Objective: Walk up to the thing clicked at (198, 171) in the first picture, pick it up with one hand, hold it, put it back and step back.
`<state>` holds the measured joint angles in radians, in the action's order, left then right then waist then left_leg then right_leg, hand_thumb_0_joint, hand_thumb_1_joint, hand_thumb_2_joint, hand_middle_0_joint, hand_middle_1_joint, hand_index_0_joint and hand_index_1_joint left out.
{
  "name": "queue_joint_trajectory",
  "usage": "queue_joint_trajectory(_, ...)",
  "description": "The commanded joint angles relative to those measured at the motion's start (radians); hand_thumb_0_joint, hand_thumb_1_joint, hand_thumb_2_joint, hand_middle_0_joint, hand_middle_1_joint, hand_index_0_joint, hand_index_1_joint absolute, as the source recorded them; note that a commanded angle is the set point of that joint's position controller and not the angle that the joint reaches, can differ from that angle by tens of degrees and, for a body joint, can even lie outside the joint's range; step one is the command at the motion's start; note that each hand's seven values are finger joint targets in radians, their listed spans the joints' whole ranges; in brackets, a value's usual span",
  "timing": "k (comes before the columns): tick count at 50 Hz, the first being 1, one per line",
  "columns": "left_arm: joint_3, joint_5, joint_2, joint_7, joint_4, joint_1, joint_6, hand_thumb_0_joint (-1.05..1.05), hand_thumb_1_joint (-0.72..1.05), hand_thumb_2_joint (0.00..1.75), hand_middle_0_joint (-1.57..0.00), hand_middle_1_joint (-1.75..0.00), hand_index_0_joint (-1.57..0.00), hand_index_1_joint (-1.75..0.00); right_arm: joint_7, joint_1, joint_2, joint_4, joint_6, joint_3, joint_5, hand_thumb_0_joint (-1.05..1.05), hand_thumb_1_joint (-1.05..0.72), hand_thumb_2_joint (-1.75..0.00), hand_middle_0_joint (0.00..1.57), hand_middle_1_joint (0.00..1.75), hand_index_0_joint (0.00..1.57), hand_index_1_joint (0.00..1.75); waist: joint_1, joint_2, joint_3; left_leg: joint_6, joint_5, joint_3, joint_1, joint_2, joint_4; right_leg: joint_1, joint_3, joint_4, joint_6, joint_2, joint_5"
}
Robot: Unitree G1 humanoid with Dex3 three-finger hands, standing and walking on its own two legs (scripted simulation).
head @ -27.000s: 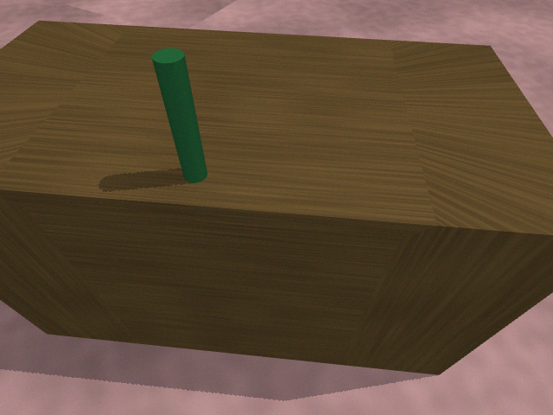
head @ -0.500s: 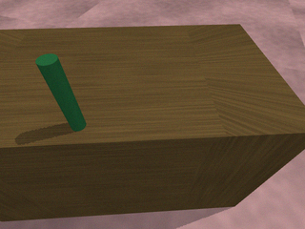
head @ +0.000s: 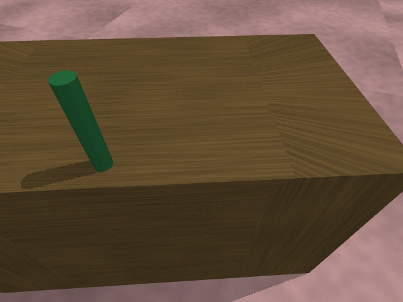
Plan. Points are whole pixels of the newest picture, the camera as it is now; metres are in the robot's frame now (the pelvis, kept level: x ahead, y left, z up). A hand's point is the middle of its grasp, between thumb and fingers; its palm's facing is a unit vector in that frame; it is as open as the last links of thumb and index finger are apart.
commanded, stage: stand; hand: left
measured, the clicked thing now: (86, 128) +0.42 +0.23 +0.13
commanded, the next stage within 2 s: none
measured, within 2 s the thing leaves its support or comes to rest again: neither
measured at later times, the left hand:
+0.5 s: hand out of the picture +0.06 +0.25 -0.16, palm faces -0.04 -0.94 -0.35, open 7.4 cm
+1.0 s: hand out of the picture +0.07 +0.25 -0.16, palm faces -0.03 -0.94 -0.34, open 7.4 cm
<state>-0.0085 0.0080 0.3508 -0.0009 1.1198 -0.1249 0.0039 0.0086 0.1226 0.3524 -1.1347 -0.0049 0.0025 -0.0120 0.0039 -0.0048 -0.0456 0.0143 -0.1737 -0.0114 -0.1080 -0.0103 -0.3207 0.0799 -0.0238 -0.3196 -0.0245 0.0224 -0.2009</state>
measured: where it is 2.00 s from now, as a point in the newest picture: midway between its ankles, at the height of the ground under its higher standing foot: outside the picture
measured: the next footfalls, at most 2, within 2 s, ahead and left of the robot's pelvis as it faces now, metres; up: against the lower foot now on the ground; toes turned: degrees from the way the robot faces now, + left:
none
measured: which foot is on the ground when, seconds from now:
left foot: down 0.00-1.00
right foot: down 0.00-1.00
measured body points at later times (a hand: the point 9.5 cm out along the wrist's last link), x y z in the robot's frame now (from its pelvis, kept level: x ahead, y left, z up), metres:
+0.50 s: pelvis +0.00 +0.00 +0.00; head +0.01 +0.00 +0.45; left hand +0.06 +0.30 -0.13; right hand +0.06 -0.30 -0.14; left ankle +0.00 +0.13 -0.75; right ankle -0.02 -0.14 -0.75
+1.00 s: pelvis +0.00 +0.00 +0.00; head +0.01 +0.00 +0.45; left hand +0.07 +0.30 -0.13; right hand +0.07 -0.30 -0.13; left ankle +0.00 +0.13 -0.75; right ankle -0.02 -0.14 -0.75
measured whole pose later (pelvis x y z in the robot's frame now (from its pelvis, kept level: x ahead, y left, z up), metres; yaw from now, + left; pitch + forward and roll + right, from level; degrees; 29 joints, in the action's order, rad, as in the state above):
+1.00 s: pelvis +0.00 +0.00 +0.00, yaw +0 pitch -2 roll +0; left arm -0.01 0.01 0.35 0.00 1.11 -0.13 0.00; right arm 0.01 0.12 0.35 -1.13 -0.01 0.01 -0.01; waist 0.00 0.00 -0.05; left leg 0.01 -0.18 -0.01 -0.11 -0.01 -0.32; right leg 0.08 -0.03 -0.32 -0.03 0.02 -0.20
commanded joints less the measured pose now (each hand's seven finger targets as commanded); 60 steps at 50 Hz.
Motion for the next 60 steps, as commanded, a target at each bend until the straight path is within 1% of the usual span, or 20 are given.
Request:
queue_joint_trajectory(1, 0.039, 0.002, 0.219, -0.017, -0.061, 0.035, 0.026, 0.0, 0.71, 0.9, -0.2, -0.3, -0.2, -0.3, -0.017, -0.04, 0.212, 0.061, -0.02, 0.037, 0.003, 0.0, -0.9, -0.9, 0.2, 0.3, 0.2, 0.3, 0.0, 0.003, 0.058, -0.032, 0.15, -0.078, 0.024, -0.112, 0.044, 0.018, -0.069, 0.05, 0.041, 0.107, 0.172)
queue_joint_trajectory(4, 0.037, 0.004, 0.217, -0.016, -0.058, 0.028, 0.025, 0.0, 0.9, 0.9, -0.2, -0.3, -0.2, -0.3, -0.016, -0.04, 0.208, 0.061, -0.018, 0.038, 0.003, 0.0, -0.9, -0.9, 0.2, 0.3, 0.2, 0.3, 0.001, 0.015, 0.039, -0.029, 0.116, -0.08, 0.023, -0.11, 0.051, 0.043, -0.063, 0.059, 0.039, 0.097, 0.125)
queue_joint_trajectory(6, 0.04, 0.004, 0.221, -0.015, -0.062, 0.027, 0.024, 0.0, 0.9, 0.9, -0.2, -0.3, -0.2, -0.3, -0.016, -0.035, 0.215, 0.061, -0.018, 0.041, 0.004, 0.0, -0.9, -0.9, 0.2, 0.3, 0.2, 0.3, 0.002, 0.005, 0.054, -0.032, 0.102, -0.077, 0.034, -0.11, 0.05, 0.043, -0.071, 0.058, 0.042, 0.1, 0.119)
queue_joint_trajectory(7, 0.039, 0.002, 0.22, -0.015, -0.059, 0.028, 0.024, 0.0, 0.9, 0.9, -0.2, -0.3, -0.2, -0.3, -0.015, -0.037, 0.209, 0.057, -0.018, 0.038, 0.003, 0.0, -0.9, -0.9, 0.2, 0.3, 0.2, 0.3, 0.002, 0.002, 0.031, -0.028, 0.088, -0.079, 0.017, -0.106, 0.058, 0.052, -0.069, 0.062, 0.042, 0.097, 0.11)
queue_joint_trajectory(10, 0.041, 0.003, 0.223, -0.014, -0.057, 0.022, 0.023, 0.0, 0.9, 0.9, -0.2, -0.3, -0.2, -0.3, -0.014, -0.03, 0.209, 0.055, -0.016, 0.04, 0.001, 0.0, -0.9, -0.9, 0.2, 0.3, 0.2, 0.3, 0.0, 0.011, 0.002, -0.031, -0.002, -0.085, -0.01, -0.103, 0.07, 0.072, -0.074, 0.075, 0.042, 0.093, 0.011)
queue_joint_trajectory(15, 0.044, 0.005, 0.227, -0.013, -0.063, 0.023, 0.025, 0.0, 0.9, 0.9, -0.2, -0.3, -0.2, -0.3, -0.015, -0.024, 0.209, 0.062, -0.022, 0.041, 0.001, 0.0, -0.9, -0.9, 0.2, 0.3, 0.2, 0.3, 0.003, -0.001, 0.062, -0.035, 0.08, -0.083, 0.015, -0.111, 0.058, 0.033, -0.076, 0.051, 0.043, 0.102, 0.108)
queue_joint_trajectory(18, 0.038, 0.003, 0.215, -0.013, -0.065, 0.023, 0.027, 0.0, 0.9, 0.9, -0.2, -0.3, -0.2, -0.3, -0.015, -0.03, 0.21, 0.063, -0.023, 0.039, 0.003, 0.0, -0.9, -0.9, 0.2, 0.3, 0.2, 0.3, -0.002, 0.004, 0.061, -0.032, 0.152, -0.083, 0.022, -0.114, 0.047, 0.03, -0.071, 0.046, 0.041, 0.102, 0.158)
queue_joint_trajectory(19, 0.038, 0.002, 0.217, -0.014, -0.064, 0.018, 0.028, 0.0, 0.9, 0.9, -0.2, -0.3, -0.2, -0.3, -0.016, -0.029, 0.21, 0.06, -0.023, 0.039, 0.003, 0.0, -0.9, -0.9, 0.2, 0.3, 0.2, 0.3, -0.003, 0.008, 0.047, -0.032, 0.131, -0.081, 0.015, -0.112, 0.046, 0.038, -0.073, 0.053, 0.039, 0.103, 0.138)
queue_joint_trajectory(21, 0.036, 0.005, 0.215, -0.013, -0.066, 0.017, 0.027, 0.0, 0.9, 0.9, -0.2, -0.3, -0.2, -0.3, -0.016, -0.029, 0.21, 0.061, -0.023, 0.04, 0.005, 0.0, -0.9, -0.9, 0.2, 0.3, 0.2, 0.3, -0.001, 0.014, 0.071, -0.032, 0.172, -0.083, 0.044, -0.118, 0.036, 0.033, -0.067, 0.044, 0.04, 0.102, 0.174)
queue_joint_trajectory(24, 0.036, 0.001, 0.215, -0.016, -0.063, 0.018, 0.026, 0.0, 0.9, 0.9, -0.2, -0.3, -0.2, -0.3, -0.017, -0.025, 0.213, 0.058, -0.02, 0.04, 0.005, 0.0, -0.9, -0.9, 0.2, 0.3, 0.2, 0.3, 0.0, 0.005, 0.06, -0.035, 0.138, -0.077, 0.032, -0.114, 0.039, 0.032, -0.072, 0.049, 0.041, 0.105, 0.157)
queue_joint_trajectory(30, 0.036, 0.002, 0.218, -0.016, -0.063, 0.016, 0.028, 0.0, 0.9, 0.9, -0.2, -0.3, -0.2, -0.3, -0.015, -0.03, 0.209, 0.059, -0.02, 0.039, 0.006, 0.0, -0.9, -0.9, 0.2, 0.3, 0.2, 0.3, -0.003, 0.014, 0.068, -0.033, 0.176, -0.077, 0.034, -0.115, 0.035, 0.02, -0.067, 0.044, 0.04, 0.104, 0.195)
queue_joint_trajectory(32, 0.037, 0.0, 0.217, -0.014, -0.059, 0.018, 0.026, 0.0, 0.9, 0.9, -0.2, -0.3, -0.2, -0.3, -0.016, -0.026, 0.209, 0.055, -0.02, 0.038, 0.004, 0.0, -0.9, -0.9, 0.2, 0.3, 0.2, 0.3, 0.0, 0.008, 0.038, -0.03, 0.12, -0.075, 0.022, -0.109, 0.05, 0.044, -0.073, 0.056, 0.04, 0.101, 0.14)
queue_joint_trajectory(35, 0.039, 0.0, 0.22, -0.015, -0.063, 0.022, 0.026, 0.0, 0.9, 0.9, -0.2, -0.3, -0.2, -0.3, -0.015, -0.027, 0.204, 0.06, -0.019, 0.039, 0.003, 0.0, -0.9, -0.9, 0.2, 0.3, 0.2, 0.3, 0.0, 0.017, 0.034, -0.03, 0.128, -0.077, 0.008, -0.111, 0.053, 0.038, -0.066, 0.054, 0.041, 0.099, 0.13)
queue_joint_trajectory(40, 0.042, 0.001, 0.221, -0.015, -0.066, 0.022, 0.028, 0.0, 0.9, 0.9, -0.2, -0.3, -0.2, -0.3, -0.017, -0.03, 0.21, 0.064, -0.023, 0.041, 0.005, 0.0, -0.9, -0.9, 0.2, 0.3, 0.2, 0.3, -0.001, -0.004, 0.072, -0.034, 0.187, -0.075, 0.035, -0.118, 0.036, 0.008, -0.071, 0.04, 0.043, 0.108, 0.203)
queue_joint_trajectory(41, 0.039, 0.001, 0.214, -0.015, -0.063, 0.013, 0.029, 0.0, 0.9, 0.9, -0.2, -0.3, -0.2, -0.3, -0.016, -0.039, 0.208, 0.063, -0.023, 0.04, 0.006, 0.0, -0.9, -0.9, 0.2, 0.3, 0.2, 0.3, -0.004, 0.004, 0.055, -0.032, 0.189, -0.079, 0.032, -0.116, 0.037, 0.021, -0.067, 0.045, 0.038, 0.105, 0.203)
queue_joint_trajectory(44, 0.041, 0.002, 0.216, -0.015, -0.064, 0.024, 0.026, 0.0, 0.9, 0.9, -0.2, -0.3, -0.2, -0.3, -0.017, -0.036, 0.207, 0.065, -0.021, 0.042, 0.005, 0.0, -0.9, -0.9, 0.2, 0.3, 0.2, 0.3, -0.001, 0.009, 0.059, -0.031, 0.17, -0.075, 0.036, -0.115, 0.039, 0.027, -0.064, 0.047, 0.04, 0.102, 0.177)
queue_joint_trajectory(45, 0.041, 0.0, 0.216, -0.014, -0.062, 0.025, 0.025, 0.0, 0.9, 0.9, -0.2, -0.3, -0.2, -0.3, -0.016, -0.028, 0.208, 0.062, -0.02, 0.04, 0.004, 0.0, -0.9, -0.9, 0.2, 0.3, 0.2, 0.3, 0.001, -0.002, 0.045, -0.031, 0.132, -0.074, 0.019, -0.11, 0.049, 0.028, -0.071, 0.055, 0.04, 0.104, 0.148)
queue_joint_trajectory(55, 0.044, 0.0, 0.219, -0.014, -0.063, 0.024, 0.026, 0.0, 0.9, 0.9, -0.2, -0.3, -0.2, -0.3, -0.018, -0.032, 0.208, 0.065, -0.022, 0.042, 0.005, 0.0, -0.9, -0.9, 0.2, 0.3, 0.2, 0.3, 0.001, 0.006, 0.066, -0.032, 0.187, -0.074, 0.043, -0.116, 0.039, 0.012, -0.069, 0.039, 0.045, 0.106, 0.196)
queue_joint_trajectory(59, 0.044, 0.001, 0.216, -0.013, -0.064, 0.019, 0.023, 0.0, 0.9, 0.9, -0.2, -0.3, -0.2, -0.3, -0.018, -0.037, 0.212, 0.065, -0.022, 0.043, 0.004, 0.0, -0.9, -0.9, 0.2, 0.3, 0.2, 0.3, -0.004, -0.001, 0.048, -0.031, 0.143, -0.076, 0.029, -0.114, 0.05, 0.03, -0.067, 0.049, 0.045, 0.102, 0.142)
queue_joint_trajectory(60, 0.045, 0.002, 0.216, -0.013, -0.064, 0.024, 0.023, 0.0, 0.9, 0.9, -0.2, -0.3, -0.2, -0.3, -0.019, -0.038, 0.214, 0.067, -0.022, 0.044, 0.005, 0.0, -0.9, -0.9, 0.2, 0.3, 0.2, 0.3, -0.002, -0.004, 0.057, -0.034, 0.153, -0.077, 0.031, -0.117, 0.044, 0.019, -0.066, 0.046, 0.045, 0.103, 0.158)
